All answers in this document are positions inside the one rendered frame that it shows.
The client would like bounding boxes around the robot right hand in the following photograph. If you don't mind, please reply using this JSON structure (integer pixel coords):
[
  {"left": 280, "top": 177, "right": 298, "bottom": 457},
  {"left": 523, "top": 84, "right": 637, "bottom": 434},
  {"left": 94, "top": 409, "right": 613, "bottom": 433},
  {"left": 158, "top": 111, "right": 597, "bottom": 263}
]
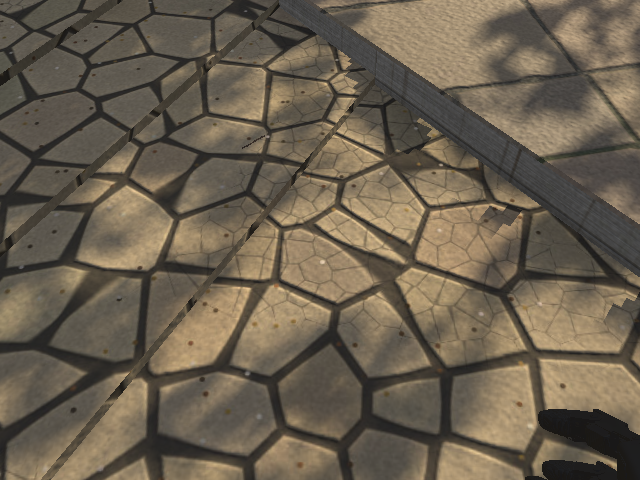
[{"left": 525, "top": 409, "right": 640, "bottom": 480}]

